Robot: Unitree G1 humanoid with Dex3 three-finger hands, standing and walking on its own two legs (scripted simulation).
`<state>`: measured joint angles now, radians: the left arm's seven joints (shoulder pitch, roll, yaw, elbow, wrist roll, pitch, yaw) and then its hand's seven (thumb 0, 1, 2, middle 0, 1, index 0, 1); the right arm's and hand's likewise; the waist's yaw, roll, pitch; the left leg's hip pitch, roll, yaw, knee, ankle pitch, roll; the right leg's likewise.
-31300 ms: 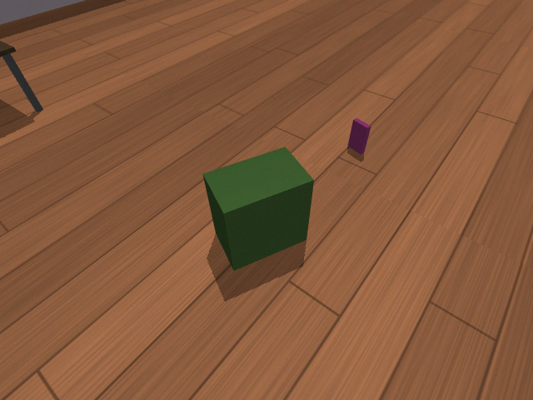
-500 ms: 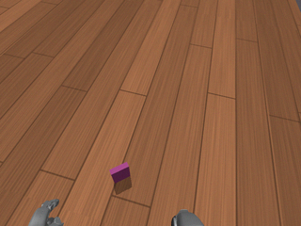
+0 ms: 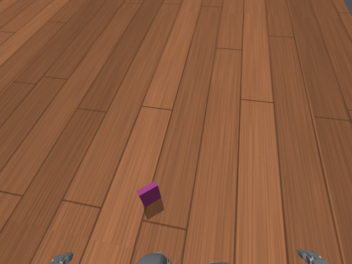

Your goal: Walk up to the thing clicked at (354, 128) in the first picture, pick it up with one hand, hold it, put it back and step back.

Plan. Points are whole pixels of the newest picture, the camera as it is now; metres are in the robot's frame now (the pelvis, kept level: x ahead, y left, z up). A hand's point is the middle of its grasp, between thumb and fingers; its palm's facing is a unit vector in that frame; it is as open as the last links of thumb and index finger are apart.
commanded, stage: step back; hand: left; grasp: from the side
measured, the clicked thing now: (149, 194) +0.51 +0.19 -0.67
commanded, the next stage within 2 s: none
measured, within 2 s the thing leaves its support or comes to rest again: neither
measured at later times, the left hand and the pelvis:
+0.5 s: hand out of the picture -0.04 +0.29 -0.15, palm faces +0.02 -0.94 -0.34, open 7.4 cm; pelvis -0.13 +0.02 +0.01, yaw +1 degrees
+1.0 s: hand out of the picture -0.19 +0.21 -0.13, palm faces -0.01 -0.90 -0.43, open 7.4 cm; pelvis -0.29 -0.06 +0.00, yaw +1 degrees
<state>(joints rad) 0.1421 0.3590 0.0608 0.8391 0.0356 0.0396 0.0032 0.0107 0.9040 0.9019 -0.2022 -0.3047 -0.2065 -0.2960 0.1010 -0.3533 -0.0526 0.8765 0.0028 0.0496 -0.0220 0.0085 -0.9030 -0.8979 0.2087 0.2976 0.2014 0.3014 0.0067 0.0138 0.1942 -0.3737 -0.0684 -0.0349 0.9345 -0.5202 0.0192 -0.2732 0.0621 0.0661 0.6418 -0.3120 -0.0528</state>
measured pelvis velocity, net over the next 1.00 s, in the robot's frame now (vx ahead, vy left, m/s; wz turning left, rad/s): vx -0.29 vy -0.06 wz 0.02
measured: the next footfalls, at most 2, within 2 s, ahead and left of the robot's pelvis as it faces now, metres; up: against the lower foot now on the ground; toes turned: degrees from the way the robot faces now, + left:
left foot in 0.26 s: -0.06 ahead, +0.13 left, +0.00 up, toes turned +1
right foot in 0.72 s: -0.21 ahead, -0.16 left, +0.00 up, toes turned +1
